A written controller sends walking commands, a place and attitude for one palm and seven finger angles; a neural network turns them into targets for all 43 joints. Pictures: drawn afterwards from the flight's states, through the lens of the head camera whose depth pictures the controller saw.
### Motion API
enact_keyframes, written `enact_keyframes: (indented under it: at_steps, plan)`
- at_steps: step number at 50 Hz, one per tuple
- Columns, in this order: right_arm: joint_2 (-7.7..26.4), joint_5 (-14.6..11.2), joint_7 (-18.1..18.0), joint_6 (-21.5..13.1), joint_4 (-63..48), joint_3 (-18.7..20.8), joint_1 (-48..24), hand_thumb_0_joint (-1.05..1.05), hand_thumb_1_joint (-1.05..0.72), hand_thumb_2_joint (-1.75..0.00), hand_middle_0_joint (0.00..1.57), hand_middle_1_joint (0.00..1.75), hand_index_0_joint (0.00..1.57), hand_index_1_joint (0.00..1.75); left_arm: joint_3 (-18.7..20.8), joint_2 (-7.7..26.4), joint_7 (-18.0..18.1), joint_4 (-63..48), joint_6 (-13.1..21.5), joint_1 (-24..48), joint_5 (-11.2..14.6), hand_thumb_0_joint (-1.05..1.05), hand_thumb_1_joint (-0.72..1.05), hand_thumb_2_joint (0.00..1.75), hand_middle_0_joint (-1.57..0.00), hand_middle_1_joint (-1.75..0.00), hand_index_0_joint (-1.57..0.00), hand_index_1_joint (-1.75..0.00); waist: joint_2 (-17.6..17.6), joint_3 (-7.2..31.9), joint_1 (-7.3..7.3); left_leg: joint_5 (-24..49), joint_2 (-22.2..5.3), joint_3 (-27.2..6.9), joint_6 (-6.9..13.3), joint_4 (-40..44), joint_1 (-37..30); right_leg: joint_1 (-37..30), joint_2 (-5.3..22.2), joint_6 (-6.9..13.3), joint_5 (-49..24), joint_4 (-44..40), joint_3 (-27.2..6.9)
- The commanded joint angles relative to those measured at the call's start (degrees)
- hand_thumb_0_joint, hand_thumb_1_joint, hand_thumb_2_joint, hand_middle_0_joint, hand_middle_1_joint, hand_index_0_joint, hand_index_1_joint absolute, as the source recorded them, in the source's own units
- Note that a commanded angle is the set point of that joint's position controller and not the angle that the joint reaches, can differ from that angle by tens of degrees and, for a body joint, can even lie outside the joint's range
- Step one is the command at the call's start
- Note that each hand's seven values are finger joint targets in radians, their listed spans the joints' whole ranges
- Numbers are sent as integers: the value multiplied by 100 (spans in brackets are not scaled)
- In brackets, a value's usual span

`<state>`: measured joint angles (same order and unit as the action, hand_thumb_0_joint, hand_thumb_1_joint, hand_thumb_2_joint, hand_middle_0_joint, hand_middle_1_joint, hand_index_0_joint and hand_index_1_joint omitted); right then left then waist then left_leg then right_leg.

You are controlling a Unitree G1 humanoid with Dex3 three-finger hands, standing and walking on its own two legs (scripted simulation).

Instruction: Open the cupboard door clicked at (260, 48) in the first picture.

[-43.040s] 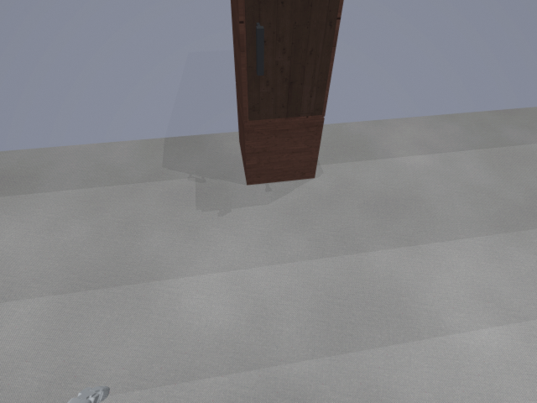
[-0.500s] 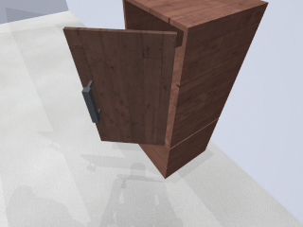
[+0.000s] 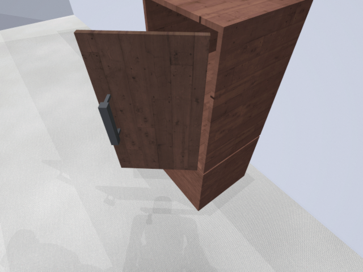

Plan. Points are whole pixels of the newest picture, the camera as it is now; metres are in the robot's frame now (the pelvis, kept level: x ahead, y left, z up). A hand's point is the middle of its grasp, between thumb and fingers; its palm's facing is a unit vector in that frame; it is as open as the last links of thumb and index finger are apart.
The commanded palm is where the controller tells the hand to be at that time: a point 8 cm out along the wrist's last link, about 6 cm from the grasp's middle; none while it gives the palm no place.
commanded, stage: look again from close up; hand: left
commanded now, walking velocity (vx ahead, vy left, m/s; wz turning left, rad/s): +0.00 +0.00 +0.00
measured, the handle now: (112, 120) +0.57 +0.25 -0.02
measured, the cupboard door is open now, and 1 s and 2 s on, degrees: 50 50 50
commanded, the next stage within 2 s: come to a stop and stand still in 0.30 s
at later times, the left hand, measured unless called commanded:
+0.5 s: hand out of the picture -0.02 +0.19 -0.17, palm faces +0.05 -0.99 -0.15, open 7.4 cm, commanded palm none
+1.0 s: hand out of the picture -0.01 +0.18 -0.17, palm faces +0.04 -0.99 -0.16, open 7.3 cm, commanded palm none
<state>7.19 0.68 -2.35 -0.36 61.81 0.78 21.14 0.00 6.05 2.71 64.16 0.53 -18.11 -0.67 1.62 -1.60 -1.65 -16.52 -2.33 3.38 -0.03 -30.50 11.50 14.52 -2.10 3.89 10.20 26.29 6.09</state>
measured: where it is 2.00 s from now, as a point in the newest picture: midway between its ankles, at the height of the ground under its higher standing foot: outside the picture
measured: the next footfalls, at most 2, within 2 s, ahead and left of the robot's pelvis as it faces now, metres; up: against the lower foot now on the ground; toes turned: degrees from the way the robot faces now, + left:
none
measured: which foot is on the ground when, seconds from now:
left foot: down 0.00-1.00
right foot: down 0.00-1.00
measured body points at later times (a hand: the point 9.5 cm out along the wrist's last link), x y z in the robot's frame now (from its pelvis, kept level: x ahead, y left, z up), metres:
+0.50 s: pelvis +0.00 +0.04 +0.00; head +0.00 +0.05 +0.45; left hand -0.03 +0.25 -0.16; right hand -0.01 -0.17 -0.16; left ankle -0.01 +0.11 -0.74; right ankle +0.05 -0.08 -0.74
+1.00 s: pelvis +0.01 +0.02 +0.00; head +0.01 +0.02 +0.45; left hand -0.01 +0.23 -0.16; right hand -0.01 -0.18 -0.16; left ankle -0.01 +0.11 -0.74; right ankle +0.05 -0.08 -0.74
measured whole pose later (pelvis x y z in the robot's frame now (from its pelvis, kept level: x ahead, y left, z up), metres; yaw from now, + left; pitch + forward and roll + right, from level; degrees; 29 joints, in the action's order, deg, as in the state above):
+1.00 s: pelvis +0.01 +0.02 +0.00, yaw -1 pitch -2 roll +0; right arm 6.4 0.5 -2.2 -1.4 64.7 -0.6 17.8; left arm -0.4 6.8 2.2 63.0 0.8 -18.9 -0.7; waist -0.5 -1.4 0.2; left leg -14.9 1.0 5.1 2.1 -24.7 8.1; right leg 13.7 0.9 1.4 10.2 25.7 4.1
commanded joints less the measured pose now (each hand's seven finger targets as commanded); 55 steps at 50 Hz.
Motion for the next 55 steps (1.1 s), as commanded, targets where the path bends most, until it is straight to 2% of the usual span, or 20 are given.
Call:
enact_keyframes:
  at_steps: [1,4,8,12,14,24,26,28,30,36,40,44,55]
  plan:
    - [329,98,73,-51,-198,-3,567,0,-90,-90,20,30,20,30,145,577,-16,-351,62,-148,-27,0,90,90,-20,-30,-20,-30,-240,-744,39,-456,-245,-577,196,850,827,520,843,-16,1593,-676,-1036]
    - [405,101,69,-79,-274,-2,484,0,-90,-90,20,30,20,30,139,563,-43,-370,38,-325,-33,0,90,90,-20,-30,-20,-30,45,-794,149,-954,-328,-797,265,1279,1255,186,700,-87,1209,-383,-892]
    - [480,76,63,-134,-329,4,369,0,-90,-90,20,30,20,30,109,525,-62,-428,54,-365,-40,0,90,90,-20,-30,-20,-30,-107,-653,206,-1037,-392,-925,304,1510,1358,-140,673,-124,669,-208,-775]
    - [549,63,65,-176,-315,-1,297,0,-90,-90,20,30,20,30,91,499,-68,-466,80,-377,-27,0,90,90,-20,-30,-20,-30,-191,-452,201,-768,-407,-963,315,1542,1167,-292,706,-154,210,-140,-750]
    - [555,55,64,-188,-304,-5,279,0,-90,-90,20,30,20,30,85,497,-65,-472,79,-367,-33,0,90,90,-20,-30,-20,-30,-153,-478,201,-704,-425,-966,317,1600,1136,-304,716,-167,92,-113,-716]
    - [557,31,25,-228,-155,-20,171,0,-90,-90,20,30,20,30,40,391,-66,-308,82,-505,-37,0,90,90,-20,-30,-20,-30,-51,-287,151,-145,-492,-894,300,1612,594,-281,744,-222,-256,-145,-647]
    - [576,28,4,-231,-123,-15,144,0,-90,-90,20,30,20,30,38,375,-75,-282,68,-547,-43,0,90,90,-20,-30,-20,-30,-101,-273,151,87,-541,-877,311,1572,467,-222,746,-236,-351,-122,-620]
    - [585,24,-23,-232,-100,-2,117,0,-90,-90,20,30,20,30,42,367,-84,-263,51,-563,-49,0,90,90,-20,-30,-20,-30,-4,-253,148,475,-576,-832,325,1501,331,-172,738,-248,-449,-114,-612]
    - [593,20,-46,-228,-82,7,117,0,-90,-90,20,30,20,30,59,364,-89,-280,31,-576,-53,0,90,90,-20,-30,-20,-30,-1,-222,141,783,-587,-795,333,1408,285,-150,732,-255,-504,-64,-632]
    - [476,12,-28,-226,11,-33,43,0,-90,-90,20,30,20,30,48,369,-69,-214,68,-634,-29,0,90,90,-20,-30,-20,-30,-97,-175,165,552,-415,-604,283,1267,332,-342,808,-202,-555,-221,-795]
    - [442,4,-8,-216,70,-49,49,0,-90,-90,20,30,20,30,35,390,-49,-213,98,-606,-20,0,90,90,-20,-30,-20,-30,-322,-241,153,514,-352,-548,255,1211,300,-326,854,-179,-519,-328,-858]
    - [421,0,9,-198,127,-65,48,0,-90,-90,20,30,20,30,23,412,-38,-222,102,-563,-14,0,90,90,-20,-30,-20,-30,-222,-411,167,318,-335,-545,233,1284,406,-305,850,-167,-329,-436,-888]
    - [364,-1,35,-166,224,-92,148,0,-90,-90,20,30,20,30,38,516,-31,-267,124,-538,0,0,90,90,-20,-30,-20,-30,-292,-355,176,175,-266,-505,198,1263,422,-406,890,-134,-27,-653,-972]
